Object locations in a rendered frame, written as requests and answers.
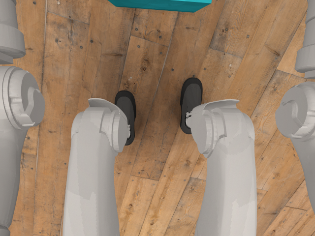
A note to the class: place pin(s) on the robot left forearm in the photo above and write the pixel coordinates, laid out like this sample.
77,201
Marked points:
12,44

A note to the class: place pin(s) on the robot right shin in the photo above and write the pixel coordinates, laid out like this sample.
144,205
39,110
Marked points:
198,111

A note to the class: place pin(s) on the robot left shin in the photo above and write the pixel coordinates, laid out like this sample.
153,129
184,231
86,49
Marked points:
98,102

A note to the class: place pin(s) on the robot shin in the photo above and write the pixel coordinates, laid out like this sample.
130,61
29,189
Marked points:
198,111
98,102

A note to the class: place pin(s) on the robot right forearm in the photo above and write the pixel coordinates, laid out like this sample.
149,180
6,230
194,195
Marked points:
305,60

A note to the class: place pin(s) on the robot right upper arm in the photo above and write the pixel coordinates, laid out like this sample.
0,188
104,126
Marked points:
295,119

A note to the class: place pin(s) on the carton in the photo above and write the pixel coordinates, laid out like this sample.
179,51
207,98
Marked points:
168,5

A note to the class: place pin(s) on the robot left upper arm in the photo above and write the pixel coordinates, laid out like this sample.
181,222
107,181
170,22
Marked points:
22,106

